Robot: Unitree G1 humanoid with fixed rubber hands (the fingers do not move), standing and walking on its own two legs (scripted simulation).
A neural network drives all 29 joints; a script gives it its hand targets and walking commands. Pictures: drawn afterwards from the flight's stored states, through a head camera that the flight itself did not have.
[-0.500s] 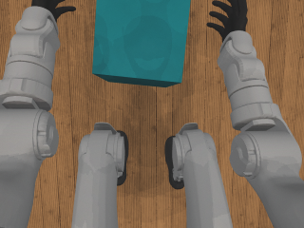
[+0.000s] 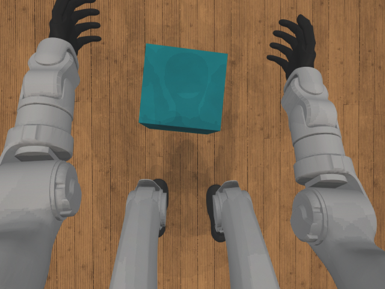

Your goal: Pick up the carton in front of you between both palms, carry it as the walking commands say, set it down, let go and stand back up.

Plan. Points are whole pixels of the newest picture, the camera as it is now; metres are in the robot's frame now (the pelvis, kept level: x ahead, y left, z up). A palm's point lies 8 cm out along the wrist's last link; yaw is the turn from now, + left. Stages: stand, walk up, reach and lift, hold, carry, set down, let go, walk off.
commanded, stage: set down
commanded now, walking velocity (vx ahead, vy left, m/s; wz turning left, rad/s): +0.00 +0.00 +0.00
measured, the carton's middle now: (182, 97) +0.51 +0.03 -0.42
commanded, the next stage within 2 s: let go in 0.22 s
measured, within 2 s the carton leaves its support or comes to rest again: neither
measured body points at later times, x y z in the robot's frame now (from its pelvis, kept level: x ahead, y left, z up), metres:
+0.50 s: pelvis +0.04 +0.00 +0.13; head +0.31 +0.03 +0.49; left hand +0.47 +0.24 +0.01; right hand +0.47 -0.18 +0.01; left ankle +0.10 +0.10 -0.51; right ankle +0.08 -0.12 -0.51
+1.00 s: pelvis +0.11 -0.01 +0.22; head +0.21 +0.00 +0.66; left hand +0.32 +0.23 +0.12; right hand +0.32 -0.23 +0.13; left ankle +0.10 +0.10 -0.51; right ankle +0.08 -0.12 -0.51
